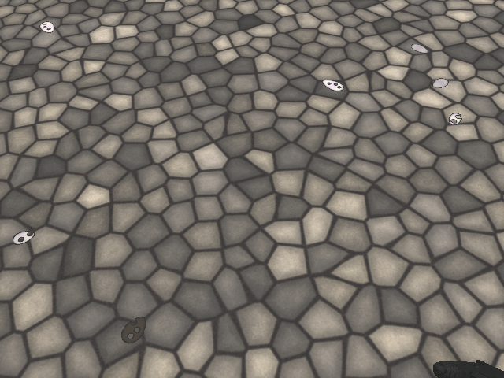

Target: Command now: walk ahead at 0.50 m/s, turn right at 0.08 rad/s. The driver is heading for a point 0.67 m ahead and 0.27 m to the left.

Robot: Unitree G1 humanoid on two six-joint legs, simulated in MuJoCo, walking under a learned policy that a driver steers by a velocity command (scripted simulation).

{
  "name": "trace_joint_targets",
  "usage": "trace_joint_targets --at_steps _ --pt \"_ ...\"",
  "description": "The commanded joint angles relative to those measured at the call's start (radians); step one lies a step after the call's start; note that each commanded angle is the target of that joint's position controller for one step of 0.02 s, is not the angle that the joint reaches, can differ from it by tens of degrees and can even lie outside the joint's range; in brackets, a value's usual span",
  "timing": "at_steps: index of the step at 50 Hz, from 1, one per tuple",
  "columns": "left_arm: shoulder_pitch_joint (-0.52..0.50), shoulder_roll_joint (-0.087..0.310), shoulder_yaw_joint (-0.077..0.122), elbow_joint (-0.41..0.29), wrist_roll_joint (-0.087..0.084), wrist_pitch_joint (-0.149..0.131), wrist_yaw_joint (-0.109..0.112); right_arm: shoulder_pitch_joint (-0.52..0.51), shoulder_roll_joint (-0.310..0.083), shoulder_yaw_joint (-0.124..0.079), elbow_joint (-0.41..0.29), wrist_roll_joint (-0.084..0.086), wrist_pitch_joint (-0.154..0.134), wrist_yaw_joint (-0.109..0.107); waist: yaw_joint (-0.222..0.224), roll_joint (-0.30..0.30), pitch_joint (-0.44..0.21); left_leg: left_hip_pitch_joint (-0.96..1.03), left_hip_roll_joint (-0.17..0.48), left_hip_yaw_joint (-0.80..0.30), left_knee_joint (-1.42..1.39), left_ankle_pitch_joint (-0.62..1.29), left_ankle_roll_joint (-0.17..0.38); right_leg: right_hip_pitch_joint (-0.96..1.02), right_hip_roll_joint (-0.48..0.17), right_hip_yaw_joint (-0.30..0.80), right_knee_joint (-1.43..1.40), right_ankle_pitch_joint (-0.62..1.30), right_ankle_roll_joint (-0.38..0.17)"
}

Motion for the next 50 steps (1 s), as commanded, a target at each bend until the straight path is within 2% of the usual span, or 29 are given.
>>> trace_joint_targets --at_steps 1,2,3,4,5,6,7,8,9,10,11,12,13,17,22,26,27,28,29,30,31,32,33,35,36,39,44,48,50 --pt "0.023 0.177 0.049 -0.022 -0.002 0.005 0.011 -0.053 -0.119 -0.035 -0.084 0.000 -0.024 0.007 -0.037 -0.140 0.013 0.041 -0.031 0.022 -0.039 -0.105 0.048 0.040 -0.304 0.142 0.042 0.603 -0.128" --pt "0.003 0.178 0.047 -0.023 -0.001 0.010 0.013 0.041 -0.142 -0.050 -0.059 -0.003 -0.025 0.002 -0.094 -0.141 -0.048 0.182 -0.064 0.055 -0.063 -0.102 0.073 0.031 -0.272 0.113 0.151 0.770 -0.107" --pt "0.000 0.153 0.035 -0.030 0.007 0.013 0.016 0.190 -0.190 -0.071 -0.021 -0.008 -0.026 -0.005 -0.162 -0.123 -0.163 0.425 -0.030 0.031 -0.034 -0.049 0.114 -0.055 -0.220 0.070 0.339 0.783 -0.076" --pt "0.076 0.076 0.009 -0.061 0.016 0.003 0.014 0.333 -0.280 -0.091 -0.006 -0.030 -0.025 -0.013 -0.173 0.035 -0.340 0.833 0.209 -0.307 -0.005 -0.067 0.243 -0.390 -0.108 0.020 0.705 0.466 -0.010" --pt "0.125 0.042 -0.005 -0.045 0.007 -0.014 0.010 0.393 -0.252 -0.089 0.025 -0.007 -0.016 -0.008 -0.174 0.249 -0.445 1.006 0.336 -0.687 -0.156 -0.254 0.353 -0.639 0.015 0.055 0.969 -0.210 0.034" --pt "0.047 0.138 0.016 -0.057 -0.013 -0.027 0.003 0.356 -0.187 -0.066 0.019 0.012 -0.011 -0.010 -0.196 0.141 -0.327 0.941 0.312 -0.651 -0.204 -0.420 0.306 -0.762 -0.046 0.123 1.057 -0.215 0.024" --pt "-0.047 0.147 0.017 -0.084 -0.027 -0.035 -0.001 0.295 -0.160 -0.058 0.008 0.006 -0.004 -0.016 -0.185 0.074 -0.199 0.807 0.275 -0.512 -0.225 -0.431 0.264 -0.798 -0.098 0.084 1.046 -0.136 0.017" --pt "-0.099 0.138 0.015 -0.098 -0.014 -0.038 0.000 0.233 -0.145 -0.052 0.004 -0.005 -0.001 -0.018 -0.154 0.011 -0.098 0.653 0.235 -0.415 -0.259 -0.352 0.246 -0.782 -0.142 0.051 0.972 -0.058 0.016" --pt "-0.107 0.133 0.020 -0.098 0.002 -0.032 0.003 0.196 -0.120 -0.043 -0.003 -0.017 -0.004 -0.017 -0.123 0.007 -0.056 0.548 0.207 -0.359 -0.291 -0.276 0.238 -0.734 -0.175 0.051 0.907 -0.005 0.019" --pt "-0.095 0.122 0.020 -0.088 0.008 -0.027 0.002 0.191 -0.108 -0.038 -0.003 -0.024 -0.010 -0.013 -0.106 0.023 -0.033 0.471 0.178 -0.301 -0.302 -0.111 0.229 -0.666 -0.187 0.048 0.878 0.013 0.021" --pt "-0.047 0.093 0.016 -0.082 0.005 -0.018 0.003 0.176 -0.121 -0.042 0.001 -0.019 -0.012 -0.014 -0.071 0.055 -0.058 0.455 0.180 -0.282 -0.326 -0.119 0.247 -0.641 -0.194 0.044 0.845 0.026 0.033" --pt "-0.050 0.085 0.015 -0.069 0.009 -0.006 0.009 0.172 -0.102 -0.039 0.006 -0.013 -0.017 -0.012 -0.072 0.018 -0.049 0.425 0.147 -0.240 -0.355 -0.118 0.234 -0.628 -0.199 0.036 0.831 0.047 0.032" --pt "-0.053 0.070 0.010 -0.081 0.007 -0.001 0.009 0.169 -0.141 -0.047 0.013 -0.012 -0.021 -0.016 -0.056 0.058 -0.039 0.401 0.174 -0.224 -0.374 -0.084 0.257 -0.642 -0.203 0.031 0.787 0.075 0.047" --pt "-0.208 0.052 -0.001 -0.118 0.019 -0.013 0.007 0.215 -0.161 -0.056 0.039 0.001 -0.012 -0.031 -0.104 -0.001 0.012 0.400 0.123 -0.126 -0.402 -0.034 0.230 -0.657 -0.200 0.012 0.515 0.288 0.073" --pt "-0.363 0.043 -0.006 -0.155 0.005 -0.038 -0.016 0.316 -0.187 -0.065 0.079 0.018 0.011 -0.042 -0.158 0.009 0.027 0.448 0.125 -0.134 -0.350 -0.063 0.204 -0.573 -0.133 -0.002 0.277 0.412 0.083" --pt "-0.332 0.094 0.014 -0.153 0.001 -0.056 -0.026 0.315 -0.199 -0.074 0.086 0.019 0.031 -0.053 -0.106 0.049 0.005 0.511 0.161 -0.213 -0.237 -0.063 0.165 -0.459 -0.113 0.011 0.184 0.305 0.047" --pt "-0.251 0.116 0.028 -0.130 0.003 -0.059 -0.021 0.305 -0.189 -0.071 0.084 0.018 0.034 -0.054 -0.059 0.047 -0.036 0.492 0.132 -0.198 -0.154 0.009 0.144 -0.332 -0.102 -0.007 0.150 0.289 0.024" --pt "-0.121 0.163 0.049 -0.101 0.015 -0.062 -0.012 0.305 -0.145 -0.056 0.076 0.009 0.032 -0.052 0.001 0.021 -0.136 0.417 0.070 -0.158 0.028 0.014 0.110 -0.115 -0.152 0.024 0.171 0.294 -0.015" --pt "0.037 0.241 0.068 -0.089 0.029 -0.056 -0.002 0.332 -0.065 -0.029 0.044 -0.021 0.027 -0.051 0.041 -0.147 -0.308 0.210 -0.024 -0.087 0.356 -0.280 0.061 0.191 -0.367 0.237 0.217 0.305 -0.085" --pt "0.067 0.264 0.074 -0.065 0.026 -0.041 -0.006 0.424 -0.026 -0.016 0.018 0.017 0.011 -0.048 -0.004 -0.430 -0.401 -0.097 -0.110 -0.055 0.633 -0.649 0.025 0.371 -0.523 0.652 0.070 0.022 -0.217" --pt "0.027 0.168 0.050 -0.079 0.019 -0.039 -0.008 0.373 -0.143 -0.045 0.036 0.037 0.008 -0.051 0.022 -0.265 -0.284 -0.187 -0.046 -0.120 0.743 -0.605 0.024 0.277 -0.487 0.628 0.013 -0.136 -0.188" --pt "-0.024 0.122 0.034 -0.083 0.015 -0.039 -0.004 0.286 -0.172 -0.057 0.014 0.039 0.011 -0.050 0.021 -0.199 -0.171 -0.214 -0.011 -0.101 0.757 -0.515 0.027 0.166 -0.454 0.476 0.004 -0.104 -0.152" --pt "-0.082 0.093 0.023 -0.080 0.020 -0.041 -0.007 0.249 -0.155 -0.058 0.012 0.028 0.020 -0.052 -0.006 -0.124 -0.096 -0.172 0.023 -0.091 0.725 -0.443 0.022 0.041 -0.401 0.357 -0.029 0.011 -0.126" --pt "-0.145 0.066 0.017 -0.070 0.028 -0.049 -0.007 0.257 -0.123 -0.061 0.004 0.019 0.036 -0.046 -0.054 -0.164 -0.036 -0.091 0.070 -0.098 0.656 -0.366 0.009 -0.098 -0.357 0.209 -0.073 0.186 -0.123" --pt "-0.165 0.072 0.022 -0.060 0.028 -0.052 -0.006 0.265 -0.100 -0.059 -0.002 0.024 0.047 -0.043 -0.075 -0.180 -0.031 -0.074 0.073 -0.085 0.639 -0.348 0.000 -0.130 -0.355 0.169 -0.104 0.197 -0.132" --pt "-0.171 0.099 0.035 -0.037 0.027 -0.062 0.001 0.215 -0.076 -0.054 -0.033 0.017 0.068 -0.043 -0.080 -0.123 0.012 -0.105 0.087 -0.084 0.553 -0.284 -0.023 -0.164 -0.369 0.063 -0.154 0.298 -0.157" --pt "-0.144 0.144 0.051 -0.006 0.022 -0.049 0.012 0.090 -0.052 -0.042 -0.074 0.013 0.059 -0.015 -0.040 -0.094 0.033 -0.070 0.066 -0.022 0.274 -0.051 -0.010 -0.119 -0.335 -0.123 -0.160 0.371 -0.122" --pt "-0.097 0.176 0.064 0.026 0.002 -0.030 0.013 -0.014 -0.060 -0.042 -0.125 0.014 0.062 0.004 -0.010 -0.094 0.067 -0.067 0.048 0.025 0.148 -0.074 0.028 -0.018 -0.365 -0.180 -0.132 0.388 -0.095" --pt "-0.095 0.196 0.072 0.035 -0.010 -0.016 0.012 -0.022 -0.079 -0.051 -0.143 0.011 0.066 0.010 -0.026 -0.104 0.063 -0.038 0.019 0.060 0.118 -0.159 0.061 0.038 -0.379 -0.207 -0.064 0.541 -0.076"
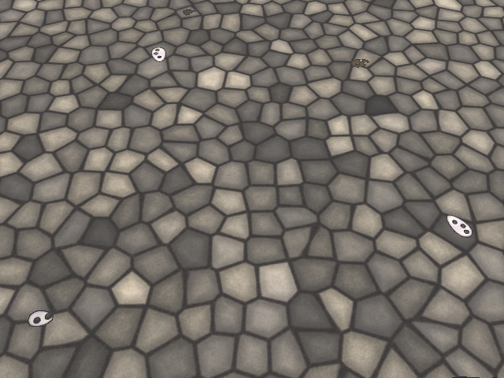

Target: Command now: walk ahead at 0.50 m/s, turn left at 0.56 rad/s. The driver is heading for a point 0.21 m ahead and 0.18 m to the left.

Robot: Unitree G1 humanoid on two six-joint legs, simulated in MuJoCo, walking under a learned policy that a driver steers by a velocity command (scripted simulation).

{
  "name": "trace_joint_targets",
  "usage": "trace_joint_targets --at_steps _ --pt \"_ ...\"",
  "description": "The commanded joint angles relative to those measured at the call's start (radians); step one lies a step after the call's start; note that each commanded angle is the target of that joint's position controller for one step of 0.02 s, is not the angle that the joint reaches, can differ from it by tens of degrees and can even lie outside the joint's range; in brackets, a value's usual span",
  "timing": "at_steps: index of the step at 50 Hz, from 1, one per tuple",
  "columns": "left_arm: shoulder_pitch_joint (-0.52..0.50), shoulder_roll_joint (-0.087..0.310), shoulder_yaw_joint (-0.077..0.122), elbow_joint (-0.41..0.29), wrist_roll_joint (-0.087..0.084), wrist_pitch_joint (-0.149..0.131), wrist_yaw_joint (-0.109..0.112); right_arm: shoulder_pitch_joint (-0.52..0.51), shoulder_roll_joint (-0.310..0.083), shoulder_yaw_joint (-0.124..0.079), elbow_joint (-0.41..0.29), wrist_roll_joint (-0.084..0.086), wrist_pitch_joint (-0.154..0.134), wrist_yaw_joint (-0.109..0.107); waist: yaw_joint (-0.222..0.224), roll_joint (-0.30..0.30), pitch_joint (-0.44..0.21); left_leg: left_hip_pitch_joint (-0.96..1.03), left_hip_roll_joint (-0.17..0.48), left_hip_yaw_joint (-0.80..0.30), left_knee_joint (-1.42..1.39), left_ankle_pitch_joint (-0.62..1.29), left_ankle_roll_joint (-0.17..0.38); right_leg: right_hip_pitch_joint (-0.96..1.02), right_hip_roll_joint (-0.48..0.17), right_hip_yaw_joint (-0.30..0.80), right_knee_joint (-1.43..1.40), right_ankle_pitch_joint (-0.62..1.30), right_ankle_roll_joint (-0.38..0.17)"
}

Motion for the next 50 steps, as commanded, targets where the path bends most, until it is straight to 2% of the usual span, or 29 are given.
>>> trace_joint_targets --at_steps 1,2,3,4,5,6,7,8,9,10,11,13,15,17,20,22,24,25,26,27,28,29,30,31,34,40,50 --pt "-0.042 0.207 0.052 -0.050 -0.020 0.006 0.006 -0.045 -0.087 -0.028 -0.095 -0.004 -0.007 0.010 -0.053 -0.111 0.019 0.058 -0.051 0.064 -0.036 -0.108 0.053 0.010 -0.285 0.061 0.046 0.689 -0.154" --pt "-0.052 0.220 0.055 -0.051 -0.026 0.014 0.007 0.028 -0.113 -0.044 -0.083 -0.004 -0.003 0.008 -0.101 -0.120 -0.031 0.165 -0.094 0.097 -0.046 -0.145 0.078 0.009 -0.274 0.040 0.168 0.850 -0.140" --pt "-0.067 0.212 0.051 -0.055 -0.031 0.022 0.008 0.179 -0.156 -0.072 -0.042 0.000 0.000 0.001 -0.188 -0.100 -0.107 0.372 -0.150 0.121 -0.106 -0.098 0.112 -0.048 -0.236 0.003 0.370 0.911 -0.111" --pt "-0.044 0.172 0.033 -0.065 -0.006 0.019 0.012 0.340 -0.236 -0.107 -0.001 -0.001 0.008 -0.019 -0.252 -0.011 -0.193 0.676 -0.093 -0.020 -0.132 -0.012 0.159 -0.275 -0.192 0.001 0.667 0.677 -0.057" --pt "0.049 0.024 -0.016 -0.123 0.039 -0.002 0.004 0.282 -0.356 -0.117 -0.019 -0.007 0.000 -0.029 -0.114 0.280 -0.269 0.957 0.191 -0.585 -0.226 -0.014 0.343 -0.713 0.015 0.069 1.035 -0.250 0.019" --pt "-0.013 0.103 -0.009 -0.108 0.005 -0.031 -0.006 0.287 -0.272 -0.087 -0.064 -0.015 -0.017 -0.022 -0.184 0.145 -0.424 0.985 0.279 -0.773 -0.337 0.055 0.390 -0.765 0.026 0.302 1.161 -0.324 0.011" --pt "-0.084 0.150 0.004 -0.120 -0.033 -0.039 -0.011 0.249 -0.207 -0.066 -0.051 -0.024 -0.031 -0.016 -0.189 0.075 -0.311 0.904 0.254 -0.588 -0.324 0.238 0.343 -0.814 -0.021 0.309 1.160 -0.242 -0.005" --pt "-0.096 0.134 -0.002 -0.113 -0.019 -0.042 -0.004 0.211 -0.173 -0.056 -0.041 -0.014 -0.039 -0.016 -0.155 0.015 -0.217 0.770 0.202 -0.433 -0.290 0.397 0.294 -0.789 -0.069 0.299 1.085 -0.174 -0.016" --pt "-0.099 0.134 0.001 -0.102 0.004 -0.037 0.006 0.148 -0.141 -0.047 -0.042 -0.010 -0.038 -0.019 -0.120 -0.009 -0.170 0.655 0.166 -0.349 -0.302 0.415 0.263 -0.753 -0.099 0.296 1.006 -0.124 -0.016" --pt "-0.095 0.141 0.005 -0.097 0.012 -0.023 0.011 0.113 -0.123 -0.038 -0.052 -0.025 -0.038 -0.023 -0.093 -0.003 -0.145 0.543 0.151 -0.304 -0.335 0.500 0.256 -0.669 -0.112 0.301 0.988 -0.095 -0.018" --pt "-0.070 0.137 0.007 -0.094 0.007 -0.006 0.013 0.096 -0.135 -0.040 -0.052 -0.035 -0.040 -0.026 -0.069 0.027 -0.144 0.477 0.157 -0.281 -0.349 0.571 0.272 -0.612 -0.109 0.302 0.965 -0.087 -0.008" --pt "-0.043 0.104 0.000 -0.080 0.013 0.014 0.016 0.078 -0.137 -0.039 -0.038 -0.032 -0.048 -0.032 -0.044 0.003 -0.138 0.423 0.124 -0.199 -0.373 0.624 0.261 -0.577 -0.097 0.289 0.860 -0.038 0.009" --pt "-0.075 0.074 -0.010 -0.085 0.021 0.022 0.019 0.077 -0.141 -0.039 -0.019 -0.026 -0.048 -0.042 -0.047 0.005 -0.140 0.430 0.096 -0.145 -0.378 0.636 0.235 -0.581 -0.087 0.281 0.725 0.059 0.017" --pt "-0.109 0.057 -0.017 -0.083 0.021 0.026 0.014 0.072 -0.132 -0.034 -0.005 -0.025 -0.039 -0.050 -0.061 0.020 -0.149 0.433 0.065 -0.091 -0.379 0.602 0.201 -0.535 -0.077 0.276 0.593 0.179 0.017" --pt "-0.172 0.063 -0.019 -0.092 0.014 0.026 0.006 0.093 -0.134 -0.030 0.031 -0.031 -0.029 -0.054 -0.093 0.036 -0.146 0.467 0.068 -0.092 -0.381 0.523 0.185 -0.495 -0.061 0.278 0.454 0.279 0.014" --pt "-0.201 0.071 -0.016 -0.096 0.013 0.028 0.002 0.100 -0.122 -0.023 0.058 -0.033 -0.023 -0.052 -0.103 0.046 -0.126 0.489 0.080 -0.115 -0.365 0.465 0.183 -0.483 -0.054 0.284 0.396 0.254 0.005" --pt "-0.211 0.079 -0.012 -0.098 0.019 0.028 -0.001 0.091 -0.113 -0.017 0.077 -0.029 -0.017 -0.049 -0.098 0.054 -0.105 0.496 0.089 -0.145 -0.325 0.401 0.175 -0.458 -0.044 0.282 0.332 0.207 -0.015" --pt "-0.193 0.077 -0.011 -0.090 0.025 0.026 -0.004 0.077 -0.103 -0.012 0.082 -0.023 -0.014 -0.049 -0.077 0.049 -0.101 0.487 0.077 -0.150 -0.292 0.349 0.156 -0.410 -0.036 0.274 0.259 0.244 -0.031" --pt "-0.174 0.085 -0.010 -0.082 0.034 0.021 -0.004 0.092 -0.091 -0.006 0.094 -0.019 -0.014 -0.049 -0.062 0.024 -0.102 0.467 0.044 -0.148 -0.260 0.267 0.117 -0.326 -0.042 0.284 0.157 0.405 -0.052" --pt "-0.165 0.129 -0.002 -0.080 0.042 0.018 0.002 0.127 -0.068 0.001 0.097 -0.037 -0.021 -0.050 -0.085 -0.035 -0.132 0.439 -0.014 -0.127 -0.212 0.149 0.070 -0.222 -0.118 0.360 0.161 0.704 -0.077" --pt "-0.195 0.162 0.002 -0.080 0.040 0.023 0.008 0.258 -0.061 -0.001 0.124 -0.048 -0.025 -0.050 -0.171 -0.140 -0.179 0.359 -0.073 -0.102 -0.208 -0.066 0.024 -0.103 -0.188 0.414 0.235 0.824 -0.155" --pt "-0.222 0.079 -0.012 -0.077 0.027 0.035 0.008 0.233 -0.047 0.009 0.135 -0.049 -0.019 -0.055 -0.145 -0.172 -0.199 0.383 -0.081 -0.081 -0.243 -0.159 -0.003 -0.125 -0.182 0.419 0.237 0.701 -0.185" --pt "-0.236 0.057 -0.019 -0.081 0.020 0.043 0.000 0.191 -0.083 0.003 0.135 -0.040 -0.008 -0.057 -0.117 -0.128 -0.156 0.381 -0.084 -0.077 -0.252 -0.165 -0.003 -0.166 -0.141 0.395 0.225 0.571 -0.167" --pt "-0.240 0.063 -0.017 -0.075 0.021 0.047 -0.005 0.153 -0.087 0.001 0.135 -0.031 0.004 -0.062 -0.104 -0.104 -0.134 0.374 -0.088 -0.071 -0.245 -0.162 0.005 -0.186 -0.115 0.374 0.227 0.506 -0.143" --pt "-0.240 0.076 -0.016 -0.046 0.020 0.036 -0.014 0.137 -0.092 -0.002 0.142 -0.033 0.036 -0.068 -0.100 -0.104 -0.104 0.406 -0.075 -0.091 -0.259 -0.099 0.009 -0.223 -0.095 0.356 0.225 0.485 -0.122" --pt "-0.257 0.070 -0.017 0.011 0.014 0.037 -0.004 0.143 -0.081 -0.004 0.195 -0.028 0.034 -0.074 -0.092 -0.063 -0.121 0.439 -0.068 -0.089 -0.258 -0.006 -0.001 -0.178 -0.079 0.338 0.246 0.540 -0.129" --pt "-0.295 0.063 -0.018 0.089 0.012 0.062 0.011 0.157 -0.069 0.000 0.285 -0.029 0.024 -0.081 -0.090 -0.036 -0.056 0.419 -0.067 -0.076 -0.299 -0.095 -0.008 -0.186 -0.049 0.322 0.212 0.373 -0.117"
